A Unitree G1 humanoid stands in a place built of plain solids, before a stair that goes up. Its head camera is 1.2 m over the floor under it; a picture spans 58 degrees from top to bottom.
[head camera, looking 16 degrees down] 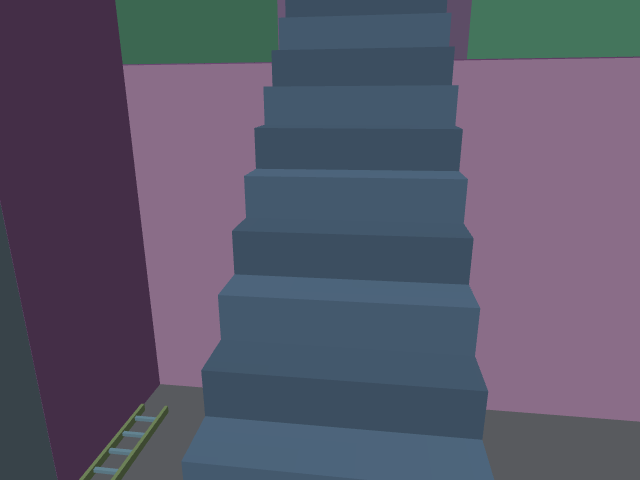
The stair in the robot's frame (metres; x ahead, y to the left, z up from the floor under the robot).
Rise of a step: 0.19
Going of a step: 0.19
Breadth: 0.92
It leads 7 degrees to the right of straight ahead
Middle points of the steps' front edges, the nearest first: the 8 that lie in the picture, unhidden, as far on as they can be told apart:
1.21 -0.06 0.38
1.40 -0.09 0.57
1.60 -0.11 0.76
1.79 -0.13 0.95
1.98 -0.16 1.15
2.18 -0.18 1.34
2.37 -0.21 1.53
2.56 -0.23 1.72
